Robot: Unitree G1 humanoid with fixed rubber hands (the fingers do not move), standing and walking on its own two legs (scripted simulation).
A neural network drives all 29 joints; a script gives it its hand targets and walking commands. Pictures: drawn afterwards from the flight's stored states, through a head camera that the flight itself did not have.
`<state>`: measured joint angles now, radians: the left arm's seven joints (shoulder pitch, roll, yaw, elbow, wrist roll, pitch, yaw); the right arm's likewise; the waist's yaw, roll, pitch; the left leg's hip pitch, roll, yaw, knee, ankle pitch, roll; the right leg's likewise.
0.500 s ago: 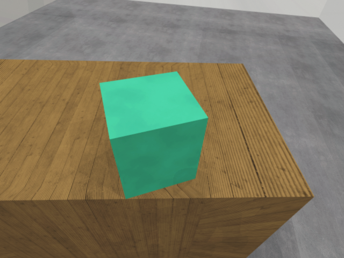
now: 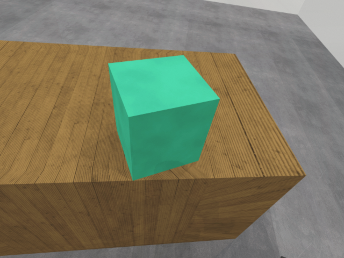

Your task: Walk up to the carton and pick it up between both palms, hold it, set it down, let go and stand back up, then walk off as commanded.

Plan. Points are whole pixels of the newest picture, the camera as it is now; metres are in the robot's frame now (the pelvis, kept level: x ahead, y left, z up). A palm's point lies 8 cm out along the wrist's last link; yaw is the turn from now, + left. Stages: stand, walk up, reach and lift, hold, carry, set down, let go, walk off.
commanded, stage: walk off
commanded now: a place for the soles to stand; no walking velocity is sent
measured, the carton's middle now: (158, 117) +0.48 +0.02 +0.06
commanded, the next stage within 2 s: none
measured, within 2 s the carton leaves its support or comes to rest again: neither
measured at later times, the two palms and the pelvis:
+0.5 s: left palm out of the picture -0.11 +0.26 -0.11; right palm out of the picture -0.06 -0.34 -0.13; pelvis -0.16 -0.04 -0.01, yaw -1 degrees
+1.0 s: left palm out of the picture -0.13 +0.27 -0.16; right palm out of the picture -0.21 -0.29 -0.12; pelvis -0.21 -0.01 -0.02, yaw +1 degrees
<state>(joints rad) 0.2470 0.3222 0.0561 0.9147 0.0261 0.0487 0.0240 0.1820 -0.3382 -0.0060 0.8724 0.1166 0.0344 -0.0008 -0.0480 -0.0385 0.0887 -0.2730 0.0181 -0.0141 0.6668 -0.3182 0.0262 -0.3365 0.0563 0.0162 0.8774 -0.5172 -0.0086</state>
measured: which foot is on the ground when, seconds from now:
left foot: down 0.00-0.36, up 0.38-0.78, down 0.80-1.00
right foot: up 0.00-0.32, down 0.34-1.00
